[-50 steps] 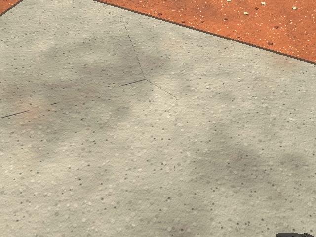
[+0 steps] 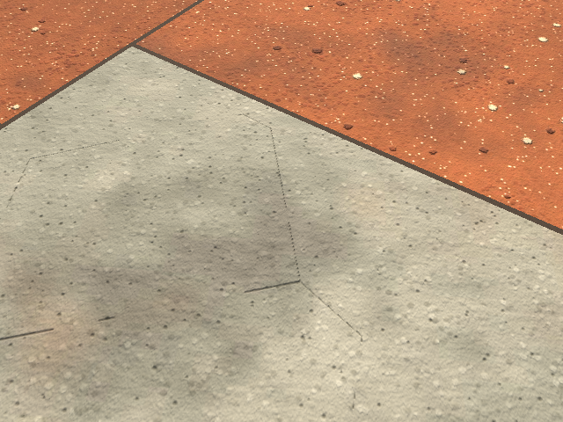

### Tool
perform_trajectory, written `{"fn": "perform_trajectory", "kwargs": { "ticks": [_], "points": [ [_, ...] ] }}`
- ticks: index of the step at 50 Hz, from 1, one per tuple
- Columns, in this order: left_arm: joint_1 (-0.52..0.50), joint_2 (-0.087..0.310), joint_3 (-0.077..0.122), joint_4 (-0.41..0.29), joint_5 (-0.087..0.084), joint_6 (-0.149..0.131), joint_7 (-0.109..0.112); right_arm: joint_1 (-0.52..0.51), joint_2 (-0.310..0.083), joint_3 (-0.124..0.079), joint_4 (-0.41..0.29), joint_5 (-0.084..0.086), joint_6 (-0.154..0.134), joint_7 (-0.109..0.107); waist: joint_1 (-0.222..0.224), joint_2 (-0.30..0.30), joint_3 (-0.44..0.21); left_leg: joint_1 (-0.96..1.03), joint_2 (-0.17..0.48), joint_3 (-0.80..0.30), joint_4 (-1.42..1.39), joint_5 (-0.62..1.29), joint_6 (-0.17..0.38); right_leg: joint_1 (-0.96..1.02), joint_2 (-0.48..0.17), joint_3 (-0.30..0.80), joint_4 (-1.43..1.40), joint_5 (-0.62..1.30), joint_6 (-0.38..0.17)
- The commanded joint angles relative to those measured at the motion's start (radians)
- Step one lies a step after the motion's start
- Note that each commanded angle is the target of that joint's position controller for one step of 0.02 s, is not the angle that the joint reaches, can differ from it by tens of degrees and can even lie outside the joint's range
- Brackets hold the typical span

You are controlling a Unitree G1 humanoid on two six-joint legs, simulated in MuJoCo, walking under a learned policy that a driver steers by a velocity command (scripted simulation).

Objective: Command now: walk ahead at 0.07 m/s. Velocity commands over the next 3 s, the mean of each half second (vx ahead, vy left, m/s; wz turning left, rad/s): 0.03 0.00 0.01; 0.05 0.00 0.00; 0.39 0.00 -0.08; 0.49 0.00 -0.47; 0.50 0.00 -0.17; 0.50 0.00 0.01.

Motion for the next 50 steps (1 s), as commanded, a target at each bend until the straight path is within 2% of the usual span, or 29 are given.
{"fn": "perform_trajectory", "kwargs": {
  "ticks": [1,2,3,5,9,16,31,42,43,44,46,47,48,49,50],
  "points": [
    [0.099,0.072,0.005,-0.011,0.006,-0.001,0.007,-0.013,-0.101,-0.029,-0.05,0.005,0.003,-0.001,0.023,0.126,-0.129,0.271,0.122,-0.133,-0.015,0.318,0.138,-0.103,-0.071,0.04,-0.033,0.008,0.016],
    [0.057,0.093,0.009,-0.012,0.002,0.013,0.011,-0.029,-0.087,-0.027,-0.052,0.006,0.006,0.006,0.006,0.098,-0.093,0.232,0.085,-0.107,-0.016,0.243,0.112,-0.108,-0.07,0.037,-0.033,0.02,0.019],
    [0.038,0.106,0.013,-0.009,-0.001,0.025,0.015,-0.032,-0.093,-0.027,-0.052,0.004,0.003,0.011,-0.003,0.075,-0.068,0.216,0.065,-0.089,-0.009,0.234,0.097,-0.114,-0.071,0.041,-0.029,0.042,0.014],
    [0.037,0.114,0.014,-0.005,0.001,0.04,0.019,-0.021,-0.11,-0.032,-0.033,0.005,-0.008,0.014,-0.002,0.063,-0.067,0.208,0.054,-0.077,0.006,0.286,0.089,-0.088,-0.082,0.051,-0.026,0.1,0.011],
    [0.033,0.116,0.015,0.022,-0.006,0.044,0.025,-0.02,-0.104,-0.031,-0.003,0.008,-0.014,0.011,-0.007,0.033,-0.095,0.238,0.048,-0.064,0.038,0.404,0.097,-0.044,-0.093,0.056,-0.007,0.202,0.016],
    [0.03,0.107,0.017,0.072,-0.008,0.059,0.035,-0.051,-0.099,-0.031,0.052,0.011,-0.004,0.007,-0.004,-0.003,-0.065,0.224,0.032,-0.048,0.025,0.324,0.098,-0.028,-0.092,0.051,-0.019,0.17,0.022],
    [0.075,0.086,0.006,0.143,-0.004,0.047,0.047,-0.07,-0.088,-0.026,0.182,0.012,0.016,-0.008,-0.012,-0.003,0.01,0.21,-0.001,-0.023,-0.03,0.097,0.071,-0.082,-0.089,0.044,-0.071,0.026,0.022],
    [0.137,0.054,-0.003,0.167,-0.003,0.036,0.05,-0.057,-0.079,-0.016,0.255,0.014,0.019,-0.012,-0.02,-0.008,0.031,0.196,-0.009,-0.019,-0.049,0.031,0.065,-0.101,-0.084,0.04,-0.088,-0.009,0.019],
    [0.162,0.049,-0.004,0.177,-0.005,0.036,0.05,-0.039,-0.072,-0.013,0.269,0.014,0.02,-0.012,-0.019,-0.014,0.013,0.199,-0.022,-0.007,-0.048,-0.086,0.065,-0.095,-0.08,0.037,-0.098,-0.101,0.013],
    [0.169,0.062,0.002,0.178,-0.011,0.038,0.053,-0.032,-0.079,-0.016,0.276,0.018,0.021,-0.013,-0.019,-0.028,0.033,0.171,-0.044,0.013,-0.03,-0.238,0.066,-0.112,-0.08,0.046,-0.105,-0.217,-0.004],
    [0.175,0.096,0.014,0.157,-0.019,0.037,0.058,-0.049,-0.087,-0.021,0.272,0.021,0.012,-0.011,-0.005,-0.064,0.095,0.048,-0.073,0.041,0.028,-0.451,0.071,-0.131,-0.126,0.123,-0.144,-0.439,-0.06],
    [0.209,0.116,0.022,0.157,-0.024,0.029,0.058,-0.079,-0.075,-0.019,0.259,0.023,-0.002,-0.006,0.014,-0.097,0.122,-0.02,-0.08,0.057,0.086,-0.429,0.068,-0.109,-0.184,0.208,-0.191,-0.505,-0.096],
    [0.233,0.149,0.035,0.161,-0.031,0.019,0.057,-0.104,-0.052,-0.015,0.247,0.029,-0.019,0.003,0.023,-0.161,0.145,-0.081,-0.088,0.1,0.193,-0.317,0.059,-0.072,-0.28,0.334,-0.263,-0.545,-0.144],
    [0.22,0.171,0.046,0.158,-0.035,0.009,0.057,-0.118,-0.047,-0.014,0.238,0.032,-0.034,0.012,0.02,-0.193,0.178,-0.133,-0.047,0.082,0.283,-0.249,0.067,-0.062,-0.366,0.429,-0.301,-0.524,-0.187],
    [0.207,0.159,0.046,0.15,-0.033,0.0,0.056,-0.111,-0.047,-0.015,0.236,0.038,-0.047,0.02,0.008,-0.186,0.192,-0.172,-0.017,0.062,0.317,-0.261,0.08,-0.046,-0.397,0.453,-0.304,-0.47,-0.201]
  ]
}}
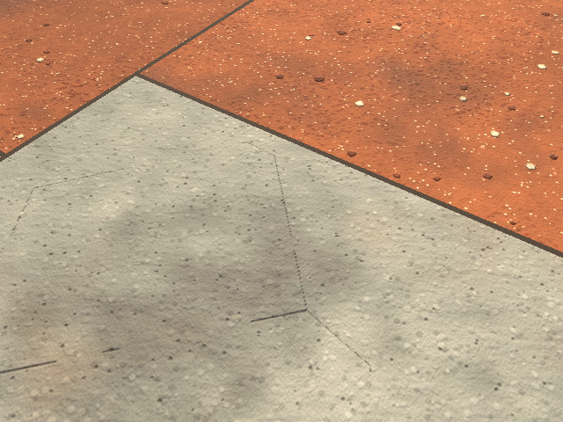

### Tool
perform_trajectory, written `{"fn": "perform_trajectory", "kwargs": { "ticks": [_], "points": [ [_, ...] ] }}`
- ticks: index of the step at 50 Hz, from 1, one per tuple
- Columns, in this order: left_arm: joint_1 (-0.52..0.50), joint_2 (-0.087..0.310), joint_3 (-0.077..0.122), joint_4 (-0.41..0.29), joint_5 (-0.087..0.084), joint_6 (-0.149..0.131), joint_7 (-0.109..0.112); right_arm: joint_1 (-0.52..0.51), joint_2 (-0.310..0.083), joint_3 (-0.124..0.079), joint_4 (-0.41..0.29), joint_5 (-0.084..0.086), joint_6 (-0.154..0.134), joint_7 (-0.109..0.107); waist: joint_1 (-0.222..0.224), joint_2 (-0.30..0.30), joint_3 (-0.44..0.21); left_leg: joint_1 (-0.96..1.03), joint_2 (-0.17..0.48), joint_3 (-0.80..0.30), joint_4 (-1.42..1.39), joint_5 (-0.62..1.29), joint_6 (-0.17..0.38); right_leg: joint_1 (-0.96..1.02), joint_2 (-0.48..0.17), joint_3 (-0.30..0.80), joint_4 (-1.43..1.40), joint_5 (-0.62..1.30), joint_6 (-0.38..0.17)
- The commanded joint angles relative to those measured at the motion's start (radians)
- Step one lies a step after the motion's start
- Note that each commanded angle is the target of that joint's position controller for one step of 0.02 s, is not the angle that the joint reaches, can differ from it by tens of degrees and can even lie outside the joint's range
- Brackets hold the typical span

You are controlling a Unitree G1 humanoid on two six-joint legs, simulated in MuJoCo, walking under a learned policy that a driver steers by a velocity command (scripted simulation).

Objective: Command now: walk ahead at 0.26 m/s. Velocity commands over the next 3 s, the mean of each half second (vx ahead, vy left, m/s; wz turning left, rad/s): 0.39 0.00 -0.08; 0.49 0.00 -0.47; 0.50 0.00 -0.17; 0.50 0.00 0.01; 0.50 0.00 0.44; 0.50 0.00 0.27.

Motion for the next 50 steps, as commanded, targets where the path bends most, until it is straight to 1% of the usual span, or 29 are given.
{"fn": "perform_trajectory", "kwargs": {
  "ticks": [1,3,4,5,6,7,8,9,10,12,14,18,24,25,27,28,29,30,31,32,33,34,35,36,38,41,45,48,50],
  "points": [
    [0.018,0.175,0.041,-0.038,-0.008,-0.032,0.0,-0.128,-0.07,-0.011,-0.087,0.016,-0.056,0.021,0.003,-0.146,0.21,-0.21,0.057,-0.006,0.097,-0.061,0.031,-0.091,-0.32,0.4,-0.35,-0.294,-0.204],
    [-0.026,0.163,0.04,-0.055,-0.018,-0.034,-0.011,-0.05,-0.064,-0.015,-0.06,0.025,-0.071,0.028,-0.051,-0.118,0.184,-0.019,0.032,0.043,-0.121,-0.014,0.044,-0.135,-0.237,0.26,-0.277,-0.167,-0.144],
    [-0.03,0.163,0.04,-0.063,-0.016,-0.033,-0.016,0.035,-0.08,-0.028,-0.019,0.022,-0.072,0.027,-0.077,-0.102,0.142,0.151,-0.015,0.075,-0.171,0.069,0.032,-0.197,-0.182,0.196,-0.209,-0.07,-0.123],
    [-0.053,0.163,0.038,-0.077,-0.013,-0.038,-0.018,0.147,-0.111,-0.044,0.015,0.017,-0.07,0.026,-0.123,-0.059,0.088,0.303,-0.001,0.019,-0.198,0.104,0.04,-0.262,-0.131,0.127,-0.069,0.119,-0.095],
    [-0.072,0.101,0.022,-0.107,-0.01,-0.048,-0.02,0.283,-0.198,-0.069,0.041,0.013,-0.072,0.021,-0.161,0.178,0.029,0.47,0.189,-0.313,-0.342,-0.002,0.129,-0.441,-0.005,-0.022,0.282,0.168,-0.022],
    [-0.085,0.062,0.013,-0.143,-0.011,-0.066,-0.016,0.387,-0.232,-0.066,0.058,0.007,-0.082,0.036,-0.178,0.33,-0.048,0.568,0.38,-0.716,-0.501,-0.064,0.254,-0.605,0.078,0.016,0.575,-0.15,0.001],
    [-0.104,0.104,0.027,-0.15,-0.034,-0.078,-0.022,0.295,-0.161,-0.035,0.04,-0.003,-0.098,0.037,-0.12,0.185,0.014,0.511,0.407,-0.704,-0.492,-0.101,0.251,-0.689,0.012,0.111,0.732,-0.139,-0.026],
    [-0.111,0.108,0.029,-0.15,-0.044,-0.086,-0.032,0.212,-0.121,-0.02,0.009,-0.004,-0.107,0.039,-0.088,0.13,0.06,0.45,0.367,-0.576,-0.493,-0.082,0.215,-0.711,-0.036,0.118,0.759,-0.036,-0.054],
    [-0.114,0.107,0.033,-0.146,-0.037,-0.091,-0.033,0.159,-0.11,-0.012,-0.01,-0.006,-0.11,0.043,-0.064,0.089,0.078,0.405,0.327,-0.47,-0.508,-0.031,0.183,-0.705,-0.073,0.101,0.725,0.059,-0.068],
    [-0.125,0.122,0.05,-0.146,-0.019,-0.085,-0.037,0.145,-0.077,0.006,-0.019,-0.012,-0.103,0.044,-0.042,0.087,0.089,0.338,0.254,-0.297,-0.529,0.161,0.137,-0.637,-0.111,0.074,0.624,0.164,-0.062],
    [-0.141,0.096,0.051,-0.151,-0.014,-0.072,-0.045,0.197,-0.087,0.01,-0.007,-0.016,-0.094,0.032,-0.043,0.092,0.082,0.327,0.228,-0.216,-0.541,0.3,0.138,-0.62,-0.112,0.039,0.557,0.206,-0.035],
    [-0.298,0.054,0.035,-0.216,-0.012,-0.057,-0.051,0.216,-0.137,0.004,-0.014,-0.025,-0.085,0.004,-0.065,0.075,0.117,0.293,0.224,-0.106,-0.578,0.381,0.139,-0.641,-0.1,0.015,0.318,0.339,0.004],
    [-0.454,0.055,0.018,-0.29,-0.019,-0.055,-0.086,0.273,-0.144,-0.004,-0.004,-0.012,-0.082,-0.003,-0.089,0.069,0.156,0.352,0.259,0.036,-0.588,0.438,0.114,-0.569,-0.056,-0.017,0.107,0.437,-0.05],
    [-0.463,0.06,0.019,-0.301,-0.019,-0.056,-0.094,0.268,-0.148,-0.007,-0.007,-0.011,-0.078,-0.003,-0.081,0.07,0.152,0.39,0.27,0.055,-0.562,0.501,0.105,-0.564,-0.048,-0.023,0.09,0.415,-0.066],
    [-0.434,0.089,0.032,-0.312,-0.014,-0.059,-0.106,0.239,-0.177,-0.016,-0.025,-0.012,-0.068,-0.006,-0.04,0.097,0.099,0.447,0.284,0.093,-0.446,0.834,0.085,-0.471,0.0,-0.068,0.088,0.338,-0.103],
    [-0.372,0.118,0.047,-0.305,-0.014,-0.057,-0.11,0.226,-0.193,-0.021,-0.036,-0.015,-0.06,-0.01,0.0,0.123,0.044,0.467,0.284,0.11,-0.336,1.025,0.072,-0.382,0.037,-0.094,0.102,0.294,-0.122],
    [-0.232,0.159,0.073,-0.271,-0.016,-0.053,-0.111,0.203,-0.201,-0.023,-0.051,-0.02,-0.048,-0.014,0.076,0.135,-0.038,0.444,0.264,0.136,-0.146,1.139,0.051,-0.215,0.083,-0.118,0.087,0.282,-0.145],
    [-0.074,0.215,0.105,-0.231,-0.019,-0.046,-0.101,0.199,-0.2,-0.019,-0.071,-0.023,-0.045,-0.017,0.147,0.111,-0.121,0.288,0.228,0.147,0.1,1.051,0.018,0.045,0.08,-0.055,0.064,0.285,-0.18],
    [0.05,0.318,0.131,-0.222,-0.009,-0.038,-0.084,0.267,-0.108,0.01,-0.114,-0.039,-0.065,-0.003,0.116,-0.114,-0.265,-0.113,0.098,0.142,0.511,0.512,-0.042,0.434,-0.176,0.407,0.03,0.156,-0.324],
    [0.048,0.302,0.116,-0.227,-0.006,-0.038,-0.082,0.268,-0.055,0.033,-0.129,-0.02,-0.113,0.017,0.08,-0.193,-0.388,-0.336,-0.058,-0.047,0.756,-0.163,-0.051,0.558,-0.34,0.892,-0.215,-0.014,-0.436],
    [0.012,0.235,0.097,-0.226,0.0,-0.048,-0.079,0.145,-0.144,0.006,-0.165,0.02,-0.149,0.028,0.104,-0.138,-0.268,-0.448,0.012,-0.147,0.802,-0.115,-0.014,0.48,-0.297,0.794,-0.26,-0.02,-0.363],
    [-0.058,0.196,0.086,-0.243,0.0,-0.058,-0.078,0.076,-0.17,0.002,-0.194,0.034,-0.164,0.026,0.077,-0.073,-0.151,-0.458,0.061,-0.129,0.748,-0.026,0.008,0.323,-0.26,0.635,-0.267,0.06,-0.32],
    [-0.14,0.163,0.073,-0.265,0.004,-0.066,-0.083,0.058,-0.172,-0.006,-0.192,0.02,-0.166,0.016,0.024,0.029,-0.077,-0.397,0.102,-0.121,0.654,0.038,0.008,0.144,-0.214,0.514,-0.284,0.174,-0.294],
    [-0.195,0.138,0.065,-0.284,0.012,-0.071,-0.083,0.074,-0.179,-0.018,-0.188,0.004,-0.152,0.006,-0.02,0.031,-0.048,-0.312,0.136,-0.124,0.575,0.07,0.002,0.015,-0.174,0.424,-0.302,0.252,-0.274],
    [-0.211,0.141,0.062,-0.296,0.01,-0.07,-0.077,0.096,-0.154,-0.023,-0.204,-0.01,-0.121,0.0,-0.059,0.0,-0.023,-0.234,0.155,-0.118,0.478,0.078,-0.022,-0.116,-0.137,0.36,-0.332,0.307,-0.274],
    [-0.142,0.189,0.073,-0.292,0.004,-0.071,-0.052,-0.009,-0.138,-0.023,-0.258,-0.033,-0.1,-0.01,-0.04,-0.015,0.021,-0.26,0.136,-0.085,0.284,0.211,-0.076,-0.2,-0.105,0.292,-0.359,0.351,-0.276],
    [-0.058,0.202,0.079,-0.285,-0.005,-0.059,-0.032,-0.177,-0.109,-0.013,-0.316,-0.026,-0.108,-0.002,0.024,-0.047,0.035,-0.22,0.071,-0.075,-0.045,0.464,-0.089,-0.198,-0.054,0.254,-0.329,0.308,-0.214],
    [-0.006,0.191,0.077,-0.266,-0.01,-0.054,-0.029,-0.239,-0.112,-0.007,-0.343,-0.011,-0.117,0.014,0.056,-0.065,0.023,-0.182,0.051,-0.076,-0.144,0.532,-0.083,-0.135,-0.079,0.282,-0.298,0.276,-0.196],
    [0.027,0.175,0.073,-0.251,-0.01,-0.05,-0.026,-0.261,-0.129,-0.008,-0.357,-0.011,-0.126,0.028,0.066,-0.062,0.019,-0.201,0.054,-0.087,-0.188,0.5,-0.067,-0.037,-0.113,0.316,-0.24,0.292,-0.193]
  ]
}}
Over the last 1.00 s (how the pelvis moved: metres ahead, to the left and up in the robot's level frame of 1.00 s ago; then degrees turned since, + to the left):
0.03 0.02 0.00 0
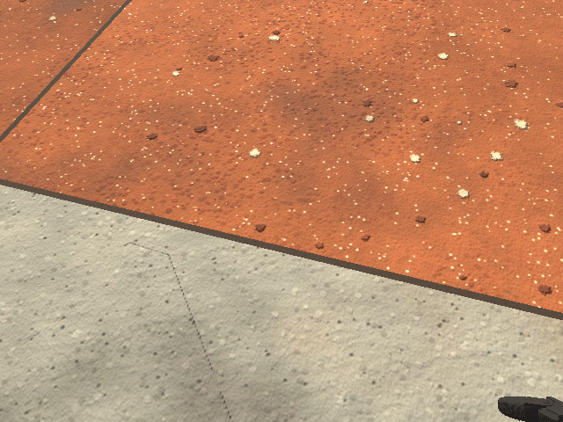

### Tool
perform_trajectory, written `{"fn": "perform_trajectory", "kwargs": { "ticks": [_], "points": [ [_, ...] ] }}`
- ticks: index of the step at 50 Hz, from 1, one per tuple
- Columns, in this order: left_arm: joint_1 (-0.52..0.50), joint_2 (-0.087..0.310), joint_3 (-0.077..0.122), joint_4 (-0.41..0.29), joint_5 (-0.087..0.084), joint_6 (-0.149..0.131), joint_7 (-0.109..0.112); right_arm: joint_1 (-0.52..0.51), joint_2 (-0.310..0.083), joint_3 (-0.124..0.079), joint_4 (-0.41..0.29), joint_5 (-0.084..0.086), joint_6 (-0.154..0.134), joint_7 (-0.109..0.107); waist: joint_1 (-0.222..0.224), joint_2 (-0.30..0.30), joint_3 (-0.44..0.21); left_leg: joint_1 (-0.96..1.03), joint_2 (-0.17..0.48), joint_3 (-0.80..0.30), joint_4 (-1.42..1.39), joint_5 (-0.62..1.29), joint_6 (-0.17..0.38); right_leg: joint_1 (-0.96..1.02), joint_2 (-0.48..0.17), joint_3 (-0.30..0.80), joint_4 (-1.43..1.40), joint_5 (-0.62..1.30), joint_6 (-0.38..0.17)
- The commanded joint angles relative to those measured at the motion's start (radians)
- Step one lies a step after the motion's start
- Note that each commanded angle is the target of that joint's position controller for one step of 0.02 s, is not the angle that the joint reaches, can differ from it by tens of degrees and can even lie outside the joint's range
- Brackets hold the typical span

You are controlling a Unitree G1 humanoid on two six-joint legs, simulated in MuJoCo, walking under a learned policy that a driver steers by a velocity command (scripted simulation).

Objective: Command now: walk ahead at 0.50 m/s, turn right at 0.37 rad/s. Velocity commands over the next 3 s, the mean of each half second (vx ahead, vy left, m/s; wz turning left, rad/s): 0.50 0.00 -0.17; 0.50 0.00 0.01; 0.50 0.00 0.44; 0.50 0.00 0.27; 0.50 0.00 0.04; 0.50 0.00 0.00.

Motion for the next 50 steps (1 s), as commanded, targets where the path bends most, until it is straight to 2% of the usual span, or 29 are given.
{"fn": "perform_trajectory", "kwargs": {
  "ticks": [1,3,4,5,6,7,8,9,10,12,14,17,20,24,27,29,30,31,32,33,34,35,36,37,39,41,44,47,50],
  "points": [
    [0.057,0.131,0.029,-0.025,0.001,-0.001,0.01,-0.09,-0.085,-0.013,-0.085,0.004,-0.026,0.019,0.002,-0.12,-0.002,0.09,-0.028,0.028,-0.059,-0.019,0.021,-0.003,-0.274,0.188,-0.032,0.189,-0.12],
    [0.059,0.146,0.033,-0.025,0.009,0.007,0.014,-0.058,-0.107,-0.018,-0.086,0.005,-0.036,0.025,-0.024,-0.148,-0.008,0.132,-0.04,0.045,-0.079,-0.127,0.053,0.058,-0.301,0.217,0.027,0.303,-0.109],
    [0.048,0.145,0.031,-0.031,0.01,0.01,0.013,0.016,-0.125,-0.027,-0.068,0.002,-0.04,0.023,-0.066,-0.155,-0.04,0.231,-0.06,0.069,-0.117,-0.146,0.081,0.07,-0.277,0.205,0.095,0.438,-0.095],
    [0.033,0.118,0.02,-0.044,0.015,0.009,0.008,0.15,-0.164,-0.044,-0.037,-0.009,-0.045,0.019,-0.128,-0.137,-0.147,0.44,-0.017,0.035,-0.09,-0.119,0.131,0.027,-0.224,0.166,0.258,0.52,-0.071],
    [0.06,0.081,0.004,-0.064,0.03,0.003,0.006,0.321,-0.231,-0.061,-0.017,-0.016,-0.044,0.016,-0.176,-0.02,-0.301,0.75,0.155,-0.165,-0.041,-0.097,0.22,-0.167,-0.135,0.086,0.546,0.323,-0.027],
    [0.2,0.018,-0.015,-0.054,0.0,-0.012,-0.002,0.42,-0.268,-0.08,0.04,-0.005,-0.025,0.026,-0.134,0.308,-0.39,1.022,0.33,-0.597,-0.165,-0.339,0.356,-0.516,-0.007,0.004,0.842,-0.261,0.04],
    [0.145,0.116,-0.001,-0.047,-0.019,-0.019,0.001,0.408,-0.167,-0.053,0.031,0.018,-0.021,0.031,-0.165,0.183,-0.298,0.987,0.319,-0.653,-0.225,-0.545,0.32,-0.647,-0.065,0.071,0.946,-0.299,0.03],
    [0.022,0.158,0.01,-0.075,-0.022,-0.022,0.0,0.328,-0.119,-0.039,0.012,0.019,-0.016,0.028,-0.172,0.078,-0.15,0.849,0.282,-0.505,-0.243,-0.513,0.275,-0.69,-0.105,0.048,0.957,-0.205,0.027],
    [-0.043,0.146,0.008,-0.09,-0.007,-0.024,0.002,0.264,-0.109,-0.031,-0.003,0.007,-0.01,0.028,-0.149,-0.003,-0.076,0.713,0.242,-0.394,-0.268,-0.387,0.259,-0.662,-0.149,0.004,0.921,-0.127,0.032],
    [-0.059,0.116,0.011,-0.104,0.013,-0.023,-0.001,0.221,-0.082,-0.019,-0.003,-0.011,-0.009,0.029,-0.1,0.02,-0.034,0.572,0.18,-0.271,-0.31,-0.211,0.251,-0.585,-0.209,-0.023,0.816,-0.051,0.04],
    [-0.042,0.077,0.005,-0.104,0.009,-0.015,-0.003,0.237,-0.08,-0.018,0.012,-0.004,-0.009,0.031,-0.084,0.052,-0.039,0.53,0.153,-0.194,-0.344,-0.123,0.258,-0.551,-0.223,-0.054,0.747,-0.038,0.052],
    [-0.129,0.053,-0.007,-0.142,0.018,-0.011,-0.003,0.273,-0.128,-0.031,0.033,0.006,-0.005,0.019,-0.098,0.033,-0.017,0.514,0.155,-0.123,-0.386,-0.029,0.274,-0.59,-0.238,-0.082,0.589,0.058,0.081],
    [-0.225,0.035,-0.017,-0.167,0.017,-0.016,-0.01,0.305,-0.14,-0.033,0.049,0.014,0.008,0.009,-0.124,0.033,-0.003,0.499,0.115,-0.034,-0.399,-0.013,0.241,-0.543,-0.221,-0.109,0.39,0.232,0.088],
    [-0.344,0.041,-0.021,-0.205,0.004,-0.022,-0.025,0.384,-0.149,-0.032,0.085,0.024,0.02,0.007,-0.164,0.038,0.026,0.534,0.13,-0.012,-0.383,-0.055,0.226,-0.489,-0.184,-0.131,0.245,0.325,0.082],
    [-0.386,0.066,-0.015,-0.234,0.001,-0.029,-0.039,0.398,-0.162,-0.037,0.102,0.027,0.036,0.003,-0.15,0.047,0.039,0.629,0.181,-0.031,-0.334,-0.014,0.207,-0.493,-0.175,-0.122,0.186,0.247,0.047],
    [-0.319,0.098,-0.001,-0.222,0.004,-0.033,-0.043,0.377,-0.181,-0.042,0.101,0.027,0.047,-0.001,-0.096,0.058,-0.002,0.658,0.183,-0.016,-0.238,0.165,0.184,-0.371,-0.144,-0.147,0.15,0.193,0.017],
    [-0.2,0.132,0.019,-0.185,0.008,-0.033,-0.038,0.366,-0.173,-0.038,0.098,0.026,0.051,-0.003,-0.033,0.047,-0.074,0.635,0.143,0.021,-0.1,0.3,0.162,-0.2,-0.119,-0.171,0.126,0.2,-0.009],
    [-0.023,0.187,0.042,-0.14,0.015,-0.032,-0.029,0.359,-0.145,-0.025,0.079,0.013,0.052,-0.005,0.038,0.013,-0.198,0.501,0.094,0.061,0.125,0.23,0.13,0.073,-0.189,-0.103,0.166,0.231,-0.055],
    [0.103,0.292,0.065,-0.122,0.033,-0.024,-0.021,0.445,-0.049,0.005,0.049,-0.004,0.035,-0.002,0.029,-0.209,-0.351,0.132,-0.043,0.122,0.514,-0.188,0.065,0.459,-0.443,0.281,0.159,0.199,-0.183],
    [0.132,0.249,0.053,-0.107,0.016,-0.016,-0.027,0.474,-0.044,0.012,0.066,0.012,0.012,0.006,0.026,-0.324,-0.438,-0.058,-0.107,0.015,0.706,-0.685,0.053,0.532,-0.534,0.604,0.0,0.045,-0.269],
    [0.064,0.187,0.032,-0.115,0.009,-0.016,-0.028,0.391,-0.141,-0.015,0.049,0.038,-0.002,0.013,0.026,-0.22,-0.271,-0.16,-0.041,-0.017,0.782,-0.648,0.066,0.408,-0.493,0.497,-0.027,-0.038,-0.22],
    [-0.009,0.153,0.021,-0.128,0.01,-0.016,-0.027,0.312,-0.147,-0.016,0.029,0.043,-0.006,0.014,0.004,-0.162,-0.161,-0.163,0.009,0.011,0.754,-0.551,0.076,0.259,-0.448,0.353,-0.048,-0.011,-0.181],
    [-0.074,0.126,0.012,-0.134,0.018,-0.017,-0.031,0.277,-0.133,-0.018,0.024,0.031,-0.001,0.01,-0.03,-0.103,-0.084,-0.122,0.043,0.029,0.69,-0.476,0.071,0.112,-0.402,0.254,-0.087,0.06,-0.162],
    [-0.115,0.099,0.004,-0.139,0.026,-0.023,-0.035,0.281,-0.125,-0.024,0.027,0.017,0.011,0.005,-0.064,-0.112,-0.052,-0.062,0.072,0.022,0.631,-0.425,0.067,0.015,-0.366,0.186,-0.121,0.123,-0.145],
    [-0.13,0.1,0.006,-0.129,0.027,-0.034,-0.039,0.316,-0.081,-0.018,0.036,0.013,0.035,0.003,-0.101,-0.131,-0.043,0.014,0.084,0.027,0.584,-0.374,0.054,-0.079,-0.341,0.118,-0.175,0.191,-0.153],
    [-0.109,0.123,0.013,-0.109,0.025,-0.043,-0.035,0.284,-0.073,-0.019,0.021,0.007,0.046,-0.001,-0.108,-0.11,-0.024,-0.017,0.088,0.03,0.519,-0.303,0.037,-0.097,-0.336,0.064,-0.203,0.26,-0.166],
    [-0.06,0.14,0.017,-0.079,0.021,-0.039,-0.019,0.182,-0.065,-0.017,-0.013,0.0,0.042,0.002,-0.084,-0.087,0.001,-0.071,0.086,0.034,0.346,-0.138,0.023,-0.067,-0.319,0.002,-0.217,0.315,-0.151],
    [-0.031,0.154,0.018,-0.058,0.022,-0.035,-0.009,0.096,-0.043,-0.006,-0.031,0.011,0.035,0.017,-0.048,-0.09,0.019,-0.033,0.057,0.064,0.173,0.013,0.034,-0.047,-0.3,-0.088,-0.232,0.301,-0.114],
    [0.026,0.165,0.021,-0.02,0.019,-0.031,-0.006,0.01,-0.039,0.001,-0.067,0.022,0.035,0.031,-0.011,-0.079,0.045,-0.049,0.034,0.069,0.092,0.029,0.052,0.043,-0.333,-0.126,-0.229,0.291,-0.104]
  ]
}}
Over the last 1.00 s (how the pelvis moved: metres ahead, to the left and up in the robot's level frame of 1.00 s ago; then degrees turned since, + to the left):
0.48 -0.06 0.01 -19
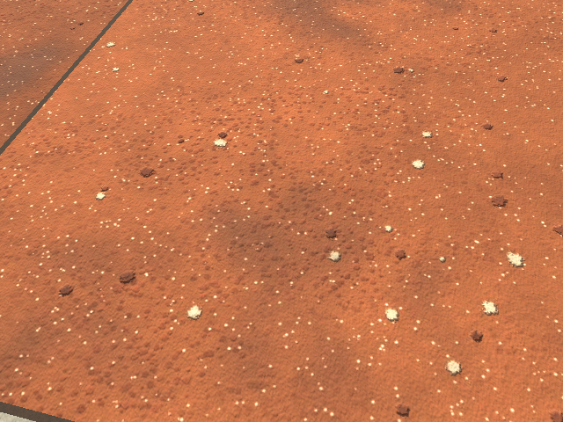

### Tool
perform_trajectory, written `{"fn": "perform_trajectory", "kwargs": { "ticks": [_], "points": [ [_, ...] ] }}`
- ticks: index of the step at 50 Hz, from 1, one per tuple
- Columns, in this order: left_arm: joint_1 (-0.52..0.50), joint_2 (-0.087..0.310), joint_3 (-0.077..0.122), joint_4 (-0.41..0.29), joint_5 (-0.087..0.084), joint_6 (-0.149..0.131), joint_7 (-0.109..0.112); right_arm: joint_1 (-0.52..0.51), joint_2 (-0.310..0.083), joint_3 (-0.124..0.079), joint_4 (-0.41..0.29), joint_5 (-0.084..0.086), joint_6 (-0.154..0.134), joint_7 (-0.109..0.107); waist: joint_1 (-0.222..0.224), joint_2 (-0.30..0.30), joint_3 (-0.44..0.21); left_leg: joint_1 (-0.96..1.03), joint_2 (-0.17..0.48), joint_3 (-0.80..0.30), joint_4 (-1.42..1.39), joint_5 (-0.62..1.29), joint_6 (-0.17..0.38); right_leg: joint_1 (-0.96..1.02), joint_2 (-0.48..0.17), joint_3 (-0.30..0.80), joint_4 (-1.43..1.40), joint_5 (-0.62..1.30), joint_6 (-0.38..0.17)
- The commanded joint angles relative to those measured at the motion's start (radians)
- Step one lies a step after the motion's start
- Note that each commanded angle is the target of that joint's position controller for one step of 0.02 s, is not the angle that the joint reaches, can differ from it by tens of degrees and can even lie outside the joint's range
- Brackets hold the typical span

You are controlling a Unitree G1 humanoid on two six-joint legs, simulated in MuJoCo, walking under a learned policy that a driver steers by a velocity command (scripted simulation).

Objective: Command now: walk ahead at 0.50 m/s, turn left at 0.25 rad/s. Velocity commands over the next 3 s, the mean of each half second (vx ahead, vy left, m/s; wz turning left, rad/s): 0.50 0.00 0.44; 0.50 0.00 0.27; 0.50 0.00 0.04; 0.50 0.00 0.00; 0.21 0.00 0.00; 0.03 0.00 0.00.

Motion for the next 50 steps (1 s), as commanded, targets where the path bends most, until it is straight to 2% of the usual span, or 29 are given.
{"fn": "perform_trajectory", "kwargs": {
  "ticks": [1,5,7,8,9,10,11,12,13,14,15,17,19,22,24,27,29,31,32,33,34,35,36,37,38,40,42,45,50],
  "points": [
    [0.016,0.163,0.038,-0.026,-0.003,-0.007,0.009,-0.12,-0.041,0.001,-0.095,0.01,-0.012,0.017,0.017,-0.086,0.073,-0.007,-0.023,0.009,-0.071,0.027,0.02,0.003,-0.3,0.068,-0.071,0.255,-0.126],
    [0.015,0.174,0.044,-0.01,-0.007,0.019,0.017,-0.157,-0.054,-0.002,-0.143,0.01,-0.015,0.046,0.007,-0.101,0.068,-0.015,-0.058,0.043,-0.115,-0.131,0.067,0.147,-0.344,0.025,0.036,0.473,-0.092],
    [-0.014,0.201,0.05,-0.023,-0.007,0.033,0.028,-0.06,-0.095,-0.024,-0.135,0.005,-0.011,0.049,-0.055,-0.139,-0.014,0.158,-0.128,0.111,-0.109,-0.218,0.101,0.157,-0.33,-0.016,0.204,0.84,-0.062],
    [-0.029,0.2,0.048,-0.032,-0.006,0.044,0.036,0.078,-0.135,-0.05,-0.102,0.005,-0.009,0.045,-0.129,-0.125,-0.092,0.349,-0.172,0.133,-0.152,-0.185,0.129,0.111,-0.295,-0.059,0.391,0.927,-0.033],
    [-0.024,0.187,0.038,-0.057,0.004,0.041,0.046,0.245,-0.21,-0.081,-0.07,0.004,-0.003,0.032,-0.195,-0.062,-0.195,0.657,-0.08,-0.031,-0.146,-0.137,0.186,-0.109,-0.261,-0.075,0.663,0.732,0.006],
    [0.075,0.054,-0.008,-0.096,0.027,0.01,0.025,0.307,-0.309,-0.104,-0.066,0.009,0.0,0.025,-0.132,0.182,-0.313,1.05,0.174,-0.56,-0.201,-0.278,0.378,-0.578,-0.061,-0.046,1.052,-0.018,0.079],
    [0.015,0.108,0.001,-0.091,0.006,-0.032,0.009,0.326,-0.228,-0.079,-0.073,0.012,0.001,0.021,-0.171,0.13,-0.39,1.128,0.226,-0.777,-0.342,-0.342,0.401,-0.726,-0.025,0.147,1.183,-0.338,0.069],
    [-0.079,0.16,0.016,-0.127,-0.031,-0.056,-0.003,0.289,-0.187,-0.067,-0.076,0.003,0.0,0.017,-0.182,0.091,-0.256,1.038,0.189,-0.624,-0.357,-0.308,0.347,-0.808,-0.083,0.175,1.191,-0.274,0.047],
    [-0.128,0.15,0.01,-0.144,-0.032,-0.068,-0.001,0.227,-0.165,-0.061,-0.093,0.001,-0.002,0.014,-0.153,0.003,-0.166,0.89,0.147,-0.5,-0.364,-0.235,0.316,-0.788,-0.127,0.162,1.12,-0.195,0.037],
    [-0.149,0.148,0.016,-0.145,-0.011,-0.067,0.006,0.166,-0.142,-0.054,-0.109,-0.003,-0.002,0.013,-0.113,-0.051,-0.091,0.737,0.112,-0.415,-0.385,-0.136,0.297,-0.738,-0.156,0.151,1.026,-0.153,0.044],
    [-0.139,0.155,0.025,-0.148,0.002,-0.056,0.011,0.129,-0.118,-0.045,-0.126,-0.012,-0.003,0.011,-0.076,-0.034,-0.069,0.633,0.084,-0.362,-0.41,-0.063,0.289,-0.662,-0.179,0.155,0.972,-0.127,0.052],
    [-0.112,0.129,0.025,-0.154,0.012,-0.03,0.013,0.106,-0.123,-0.048,-0.141,-0.01,-0.002,0.005,-0.04,-0.006,-0.051,0.522,0.059,-0.322,-0.448,-0.012,0.299,-0.6,-0.183,0.144,0.892,-0.112,0.08],
    [-0.145,0.108,0.02,-0.173,0.016,-0.015,0.018,0.124,-0.151,-0.057,-0.141,-0.004,-0.004,-0.007,-0.041,0.001,-0.029,0.451,0.037,-0.267,-0.468,0.016,0.298,-0.594,-0.173,0.124,0.787,-0.04,0.11],
    [-0.265,0.079,0.008,-0.209,0.015,-0.016,0.016,0.165,-0.169,-0.066,-0.135,0.005,0.003,-0.023,-0.083,0.012,-0.007,0.402,-0.019,-0.208,-0.461,-0.058,0.246,-0.551,-0.136,0.117,0.547,0.178,0.127],
    [-0.335,0.073,0.004,-0.229,0.006,-0.022,0.008,0.199,-0.17,-0.067,-0.128,0.009,0.01,-0.028,-0.115,0.028,-0.005,0.391,-0.032,-0.211,-0.447,-0.123,0.222,-0.495,-0.1,0.112,0.423,0.284,0.129],
    [-0.385,0.102,0.013,-0.254,-0.008,-0.032,-0.003,0.244,-0.166,-0.067,-0.116,0.016,0.02,-0.031,-0.129,0.042,-0.006,0.453,-0.002,-0.287,-0.391,-0.198,0.206,-0.463,-0.081,0.14,0.337,0.279,0.119],
    [-0.366,0.126,0.021,-0.252,-0.009,-0.041,-0.012,0.252,-0.154,-0.064,-0.112,0.011,0.022,-0.034,-0.116,0.061,-0.013,0.522,0.033,-0.333,-0.335,-0.212,0.192,-0.445,-0.089,0.148,0.305,0.228,0.094],
    [-0.287,0.138,0.031,-0.231,-0.003,-0.05,-0.014,0.245,-0.137,-0.06,-0.111,0.004,0.026,-0.033,-0.071,0.079,-0.026,0.547,0.028,-0.343,-0.259,-0.159,0.167,-0.345,-0.085,0.118,0.261,0.177,0.054],
    [-0.202,0.164,0.044,-0.213,0.008,-0.055,-0.009,0.249,-0.104,-0.047,-0.115,-0.001,0.025,-0.03,-0.032,0.067,-0.083,0.529,-0.021,-0.311,-0.149,-0.095,0.14,-0.204,-0.107,0.126,0.25,0.162,0.018],
    [-0.06,0.216,0.056,-0.199,0.02,-0.057,-0.003,0.257,-0.057,-0.027,-0.132,-0.016,0.021,-0.028,0.024,-0.04,-0.209,0.421,-0.084,-0.23,0.121,-0.218,0.103,0.027,-0.263,0.285,0.265,0.151,-0.046],
    [0.045,0.307,0.084,-0.144,0.019,-0.041,-0.01,0.41,-0.006,-0.012,-0.142,0.017,0.008,-0.027,-0.03,-0.386,-0.308,0.067,-0.223,-0.105,0.446,-0.607,0.032,0.326,-0.455,0.744,0.171,-0.064,-0.222],
    [0.051,0.216,0.065,-0.148,-0.01,-0.039,-0.019,0.383,-0.1,-0.025,-0.123,0.025,0.003,-0.03,0.004,-0.291,-0.246,-0.079,-0.17,-0.157,0.572,-0.661,0.026,0.312,-0.466,0.866,0.101,-0.311,-0.215],
    [0.003,0.16,0.048,-0.157,-0.012,-0.035,-0.017,0.261,-0.15,-0.039,-0.139,0.023,0.003,-0.029,0.026,-0.184,-0.118,-0.117,-0.134,-0.157,0.602,-0.569,0.03,0.201,-0.425,0.723,0.089,-0.307,-0.172],
    [-0.054,0.145,0.038,-0.168,0.002,-0.029,-0.017,0.19,-0.141,-0.037,-0.155,0.009,0.004,-0.031,0.009,-0.11,-0.059,-0.089,-0.097,-0.114,0.577,-0.498,0.029,0.089,-0.38,0.601,0.079,-0.195,-0.148],
    [-0.087,0.126,0.031,-0.165,0.007,-0.024,-0.017,0.152,-0.128,-0.037,-0.169,-0.005,0.0,-0.028,-0.009,-0.105,-0.01,-0.075,-0.069,-0.099,0.519,-0.449,0.027,0.002,-0.349,0.528,0.058,-0.085,-0.153],
    [-0.105,0.1,0.02,-0.159,0.011,-0.026,-0.015,0.167,-0.098,-0.036,-0.168,-0.002,0.001,-0.019,-0.045,-0.155,-0.007,0.01,-0.031,-0.072,0.437,-0.4,0.023,-0.08,-0.294,0.421,0.022,0.051,-0.143],
    [-0.086,0.118,0.024,-0.144,0.0,-0.029,-0.013,0.159,-0.069,-0.029,-0.172,-0.003,0.003,-0.016,-0.05,-0.157,-0.01,0.017,-0.022,-0.044,0.365,-0.377,0.011,-0.098,-0.288,0.362,-0.005,0.14,-0.16],
    [-0.06,0.158,0.035,-0.122,-0.008,-0.022,-0.004,0.065,-0.041,-0.015,-0.201,-0.009,0.0,-0.014,-0.029,-0.125,0.006,0.003,-0.011,-0.023,0.188,-0.254,-0.007,-0.099,-0.287,0.29,-0.039,0.221,-0.166],
    [0.01,0.177,0.035,-0.081,-0.021,-0.006,0.0,-0.078,-0.031,-0.007,-0.231,0.003,-0.011,0.003,0.021,-0.125,0.034,0.093,-0.049,0.018,-0.053,-0.055,-0.012,-0.097,-0.261,0.19,-0.034,0.247,-0.133]
  ]
}}
Over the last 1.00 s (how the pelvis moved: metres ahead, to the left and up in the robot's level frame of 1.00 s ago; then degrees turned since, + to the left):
0.55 -0.04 0.00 -2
